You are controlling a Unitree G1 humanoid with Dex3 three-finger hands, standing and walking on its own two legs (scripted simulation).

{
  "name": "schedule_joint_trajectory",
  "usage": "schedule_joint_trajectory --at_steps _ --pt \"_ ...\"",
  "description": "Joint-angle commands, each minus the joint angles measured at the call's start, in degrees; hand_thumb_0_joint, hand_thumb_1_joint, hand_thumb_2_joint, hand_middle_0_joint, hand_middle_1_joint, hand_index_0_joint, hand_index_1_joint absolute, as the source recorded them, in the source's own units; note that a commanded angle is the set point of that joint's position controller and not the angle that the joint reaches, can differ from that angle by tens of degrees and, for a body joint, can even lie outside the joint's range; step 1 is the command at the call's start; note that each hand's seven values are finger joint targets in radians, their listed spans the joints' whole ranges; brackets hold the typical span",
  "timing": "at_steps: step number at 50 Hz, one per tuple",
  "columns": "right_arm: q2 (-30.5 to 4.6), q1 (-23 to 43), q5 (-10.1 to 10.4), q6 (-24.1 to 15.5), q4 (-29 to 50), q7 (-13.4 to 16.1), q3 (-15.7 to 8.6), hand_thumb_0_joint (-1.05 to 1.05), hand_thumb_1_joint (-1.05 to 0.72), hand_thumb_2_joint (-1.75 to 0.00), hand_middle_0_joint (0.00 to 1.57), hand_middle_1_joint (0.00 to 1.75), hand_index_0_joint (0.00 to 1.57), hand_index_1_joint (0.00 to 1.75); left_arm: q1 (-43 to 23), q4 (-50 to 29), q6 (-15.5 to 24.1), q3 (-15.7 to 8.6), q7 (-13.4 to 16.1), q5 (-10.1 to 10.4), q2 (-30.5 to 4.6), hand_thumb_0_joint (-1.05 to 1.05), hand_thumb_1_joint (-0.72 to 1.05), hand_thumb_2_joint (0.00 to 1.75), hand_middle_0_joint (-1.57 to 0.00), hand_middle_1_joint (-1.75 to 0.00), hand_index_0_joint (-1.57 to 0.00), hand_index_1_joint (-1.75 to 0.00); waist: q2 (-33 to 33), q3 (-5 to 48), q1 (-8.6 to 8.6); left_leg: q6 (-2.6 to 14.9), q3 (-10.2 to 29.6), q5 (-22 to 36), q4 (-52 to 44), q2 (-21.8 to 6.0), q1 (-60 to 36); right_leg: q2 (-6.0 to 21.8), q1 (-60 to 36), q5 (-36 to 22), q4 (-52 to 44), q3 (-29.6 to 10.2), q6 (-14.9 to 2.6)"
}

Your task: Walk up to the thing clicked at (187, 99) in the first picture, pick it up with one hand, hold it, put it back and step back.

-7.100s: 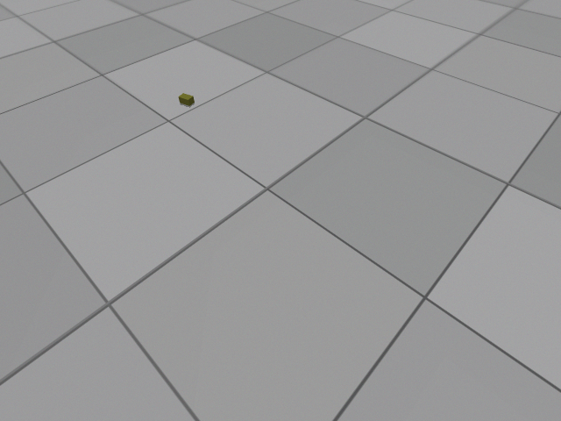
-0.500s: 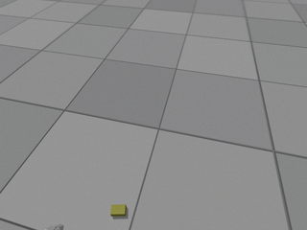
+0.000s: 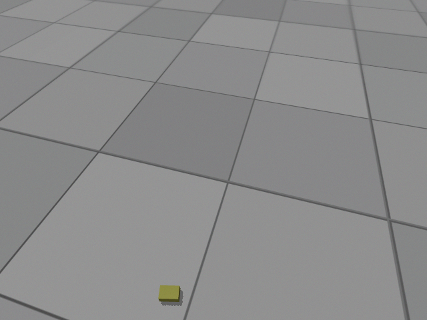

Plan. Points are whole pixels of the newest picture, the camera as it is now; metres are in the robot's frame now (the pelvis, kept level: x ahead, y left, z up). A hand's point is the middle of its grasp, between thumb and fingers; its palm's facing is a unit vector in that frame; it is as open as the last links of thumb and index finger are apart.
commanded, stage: walk up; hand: left
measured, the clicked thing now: (169, 293) +0.38 +0.20 -0.75
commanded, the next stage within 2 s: none
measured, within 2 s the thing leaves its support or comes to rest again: neither
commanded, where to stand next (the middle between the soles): +0.03 -0.02 m, yaw +0 degrees
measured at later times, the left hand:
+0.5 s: hand out of the picture +0.00 +0.21 -0.16, palm faces -0.02 -0.91 -0.41, open 7.4 cm
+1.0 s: hand out of the picture -0.09 +0.30 -0.16, palm faces +0.09 -0.88 -0.46, open 7.4 cm
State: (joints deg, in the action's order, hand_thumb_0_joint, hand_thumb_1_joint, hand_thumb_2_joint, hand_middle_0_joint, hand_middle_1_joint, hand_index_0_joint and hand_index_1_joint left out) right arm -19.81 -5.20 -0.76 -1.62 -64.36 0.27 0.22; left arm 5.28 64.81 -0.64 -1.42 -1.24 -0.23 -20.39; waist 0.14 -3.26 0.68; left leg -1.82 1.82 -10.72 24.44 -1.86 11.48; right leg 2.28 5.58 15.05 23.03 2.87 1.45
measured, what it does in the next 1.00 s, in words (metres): steps on the spot: right foot, then left foot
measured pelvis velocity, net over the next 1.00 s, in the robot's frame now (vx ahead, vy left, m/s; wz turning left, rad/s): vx -0.05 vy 0.00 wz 0.11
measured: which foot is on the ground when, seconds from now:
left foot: down 0.00-0.44, up 0.46-0.94, down 0.96-1.00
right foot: down 0.00-0.22, up 0.24-0.42, down 0.44-1.00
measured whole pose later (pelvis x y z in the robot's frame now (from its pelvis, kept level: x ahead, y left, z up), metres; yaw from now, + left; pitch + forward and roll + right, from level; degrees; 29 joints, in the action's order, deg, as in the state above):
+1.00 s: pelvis -0.05 +0.00 -0.02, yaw +6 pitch -4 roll -1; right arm -23.5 -8.4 -2.8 2.0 -51.0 -5.3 -5.8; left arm 22.0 51.6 3.4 -3.8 1.0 -1.4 -25.3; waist -0.7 -7.3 2.4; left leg 0.4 -0.1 -13.5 36.4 -0.9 18.7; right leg 6.7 7.4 23.7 36.3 3.2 1.3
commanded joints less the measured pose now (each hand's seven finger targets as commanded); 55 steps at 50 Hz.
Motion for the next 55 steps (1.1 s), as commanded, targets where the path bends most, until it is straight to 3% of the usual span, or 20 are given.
schedule_joint_trajectory --at_steps 1,6,8,11,12,16,21,22,24,25,27,29,38,45,47,49,50,51,52,55 --pt "-13.00 2.60 0.14 -1.20 3.69 0.68 -2.52 0.00 -0.90 -0.90 0.20 0.30 0.20 0.30 -2.82 -3.61 1.39 -2.62 0.77 -0.22 -11.74 0.00 0.90 0.90 -0.20 -0.30 -0.20 -0.30 -0.28 6.01 -0.37 3.45 3.32 11.84 -3.42 -4.71 -3.34 4.40 0.23 -7.50 -4.73 -3.93 -2.64" --pt "-12.56 2.66 0.15 -1.02 3.71 0.69 -2.50 0.00 -0.90 -0.90 0.20 0.30 0.20 0.30 -3.17 -4.08 1.40 -2.56 0.93 -0.19 -11.44 0.00 0.90 0.90 -0.20 -0.30 -0.20 -0.30 -0.45 6.09 -0.52 3.02 2.54 12.72 -3.48 -4.35 -3.80 4.85 0.10 -8.93 -4.78 -3.76 -2.45" --pt "-16.73 1.10 1.12 0.17 4.43 2.39 -3.96 0.00 -0.90 -0.90 0.20 0.30 0.20 0.30 -4.45 -7.12 -1.41 -4.82 1.21 0.28 -13.83 0.00 0.90 0.90 -0.20 -0.30 -0.20 -0.30 0.48 0.58 -1.20 5.03 5.16 39.26 1.42 -7.28 -0.46 3.10 4.86 -21.93 4.43 -1.76 -2.07" --pt "-20.00 -1.49 1.00 0.25 6.13 3.14 -5.80 0.00 -0.90 -0.90 0.20 0.30 0.20 0.30 -2.22 -9.75 -2.79 -4.78 1.08 0.20 -11.12 0.00 0.90 0.90 -0.20 -0.30 -0.20 -0.30 -8.53 8.30 -2.39 13.17 15.35 47.88 -1.12 -16.08 -8.15 -2.83 10.98 1.43 20.82 -1.99 -1.46" --pt "-19.99 -1.66 0.45 0.14 7.09 3.51 -6.30 0.00 -0.90 -0.90 0.20 0.30 0.20 0.30 -1.97 -10.59 -3.68 -5.22 0.84 -0.07 -10.94 0.00 0.90 0.90 -0.20 -0.30 -0.20 -0.30 -10.99 9.51 -2.55 16.13 18.43 44.43 -2.90 -19.31 -6.34 -2.67 12.23 16.80 29.51 -5.08 -1.75" --pt "-18.18 3.80 -1.25 0.88 12.14 3.85 -6.55 0.00 -0.90 -0.90 0.20 0.30 0.20 0.30 2.17 -12.16 -4.88 -5.51 0.29 0.11 -10.14 0.00 0.90 0.90 -0.20 -0.30 -0.20 -0.30 -9.86 11.15 0.31 14.94 10.28 32.22 1.21 -15.51 0.62 -1.37 12.32 16.84 36.67 -9.75 -2.94" --pt "-11.85 6.60 -1.13 2.96 13.29 1.42 -4.51 0.00 -0.90 -0.90 0.20 0.30 0.20 0.30 9.94 -7.80 0.29 -5.27 1.80 -0.43 -10.35 0.00 0.90 0.90 -0.20 -0.30 -0.20 -0.30 -3.03 10.36 4.15 8.05 3.26 2.05 16.83 -3.46 5.71 0.01 -1.37 -1.04 -6.98 -6.62 -0.32" --pt "-7.80 3.86 -0.70 3.42 13.81 0.99 -3.43 0.00 -0.90 -0.90 0.20 0.30 0.20 0.30 8.89 -8.74 1.57 -6.35 2.57 -1.87 -16.57 0.00 0.90 0.90 -0.20 -0.30 -0.20 -0.30 10.35 6.79 2.92 4.09 3.14 -15.85 22.61 3.23 18.89 9.33 -4.35 -5.16 -7.97 -23.78 -0.58" --pt "-12.05 2.31 -1.76 4.98 14.37 1.21 -5.21 0.00 -0.90 -0.90 0.20 0.30 0.20 0.30 1.62 -12.36 2.35 -7.84 3.58 -2.86 -25.26 0.00 0.90 0.90 -0.20 -0.30 -0.20 -0.30 7.79 2.80 1.33 3.00 11.90 -21.00 31.10 1.97 18.52 23.63 10.81 2.06 -8.71 -36.13 -12.52" --pt "-14.56 2.76 -1.51 5.16 13.51 0.70 -6.15 0.00 -0.90 -0.90 0.20 0.30 0.20 0.30 -0.44 -12.74 2.69 -8.19 3.81 -2.43 -23.63 0.00 0.90 0.90 -0.20 -0.30 -0.20 -0.30 5.84 -0.93 0.38 2.94 13.00 -18.12 33.91 0.81 17.16 22.06 13.91 5.80 -9.31 -33.04 -13.42" --pt "-15.69 0.14 -2.19 5.75 12.78 -1.42 -6.99 0.00 -0.90 -0.90 0.20 0.30 0.20 0.30 0.91 -12.02 3.69 -7.89 4.82 -1.88 -20.14 0.00 0.90 0.90 -0.20 -0.30 -0.20 -0.30 1.35 -2.01 -1.77 2.52 12.75 -10.31 37.86 3.77 23.00 12.83 4.63 -4.50 -6.21 -19.15 -6.97" --pt "-14.57 -3.08 -3.28 6.35 14.27 -2.83 -7.05 0.00 -0.90 -0.90 0.20 0.30 0.20 0.30 9.98 -10.40 4.60 -8.66 5.93 -1.24 -19.84 0.00 0.90 0.90 -0.20 -0.30 -0.20 -0.30 3.75 2.75 -0.43 2.50 11.56 -7.90 36.70 4.51 25.58 11.05 -7.02 -14.19 -3.15 -15.77 -1.07" --pt "-14.15 0.19 -1.70 3.94 16.26 -4.46 -7.87 0.00 -0.90 -0.90 0.20 0.30 0.20 0.30 14.47 -15.64 6.25 -7.79 3.57 -1.22 -15.98 0.00 0.90 0.90 -0.20 -0.30 -0.20 -0.30 9.96 -4.66 2.88 0.63 7.49 -7.59 25.22 1.37 26.04 13.49 -8.00 2.42 -9.64 -14.28 -11.45" --pt "-13.87 -0.52 -2.31 2.88 19.01 -6.09 -8.12 0.00 -0.90 -0.90 0.20 0.30 0.20 0.30 15.46 -17.94 6.30 -7.35 2.88 -1.54 -20.27 0.00 0.90 0.90 -0.20 -0.30 -0.20 -0.30 9.97 -2.49 1.43 2.27 -0.58 -11.94 14.55 -1.63 10.77 14.71 2.96 -0.72 -4.42 -10.96 -12.86" --pt "-13.48 -4.27 -1.90 2.68 17.94 -5.75 -8.51 0.00 -0.90 -0.90 0.20 0.30 0.20 0.30 12.22 -19.18 5.94 -6.47 3.13 -1.28 -19.88 0.00 0.90 0.90 -0.20 -0.30 -0.20 -0.30 6.96 -1.54 -2.04 3.36 -1.79 -7.53 7.52 -0.67 1.01 13.31 9.77 -7.30 1.97 -7.82 -11.39" --pt "-16.50 -13.92 -1.88 1.63 15.26 -4.07 -9.75 0.00 -0.90 -0.90 0.20 0.30 0.20 0.30 14.16 -19.94 5.24 -3.99 3.06 -0.85 -13.54 0.00 0.90 0.90 -0.20 -0.30 -0.20 -0.30 -8.46 4.79 -6.62 5.48 1.74 -6.72 -1.78 -1.26 -13.79 4.88 16.99 -8.08 26.06 -0.58 -6.65" --pt "-20.48 -14.96 -2.43 1.03 16.48 -3.12 -10.23 0.00 -0.90 -0.90 0.20 0.30 0.20 0.30 16.12 -20.96 4.97 -2.58 2.96 -0.25 -8.24 0.00 0.90 0.90 -0.20 -0.30 -0.20 -0.30 -22.10 5.34 -6.15 8.70 24.00 -7.46 -6.96 -14.37 -16.35 -4.12 28.61 17.71 36.83 -2.03 -2.73" --pt "-21.75 -13.75 -1.13 0.99 17.49 -2.67 -10.33 0.00 -0.90 -0.90 0.20 0.30 0.20 0.30 16.33 -18.85 4.14 -4.02 3.76 -0.28 -14.32 0.00 0.90 0.90 -0.20 -0.30 -0.20 -0.30 -12.58 4.77 -5.65 12.95 30.88 -15.61 -9.61 -19.09 -9.05 -3.61 26.30 19.67 39.34 -7.13 -3.91" --pt "-22.18 -11.69 -0.17 1.26 17.85 -2.68 -10.48 0.00 -0.90 -0.90 0.20 0.30 0.20 0.30 15.35 -18.16 3.91 -4.29 4.01 -0.33 -17.19 0.00 0.90 0.90 -0.20 -0.30 -0.20 -0.30 -12.09 1.22 -5.02 14.91 29.65 -17.83 -10.14 -19.75 -3.33 -1.48 25.23 18.68 42.86 -9.42 -4.88" --pt "-15.26 -4.41 0.54 0.16 20.65 -1.29 -7.76 0.00 -0.90 -0.90 0.20 0.30 0.20 0.30 20.41 -14.94 3.15 -3.57 3.15 0.14 -14.58 0.00 0.90 0.90 -0.20 -0.30 -0.20 -0.30 -7.02 -1.45 -0.85 11.45 12.66 -0.22 -7.24 -12.90 -2.04 -0.19 24.56 9.69 41.55 -11.44 -3.82"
